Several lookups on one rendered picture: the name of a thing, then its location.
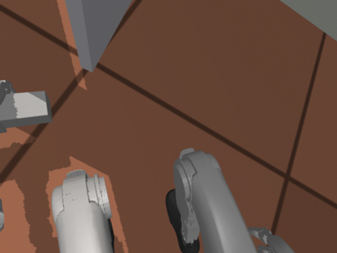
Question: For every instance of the right robot hand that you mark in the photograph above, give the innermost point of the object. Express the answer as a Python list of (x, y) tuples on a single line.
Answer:
[(275, 243)]

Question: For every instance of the left robot hand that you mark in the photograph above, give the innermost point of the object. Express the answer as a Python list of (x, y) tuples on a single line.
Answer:
[(5, 88)]

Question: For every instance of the right robot foot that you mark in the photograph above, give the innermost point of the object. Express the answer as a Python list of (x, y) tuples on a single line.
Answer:
[(175, 219)]

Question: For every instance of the carton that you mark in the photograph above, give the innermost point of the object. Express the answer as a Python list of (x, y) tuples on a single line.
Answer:
[(29, 108)]

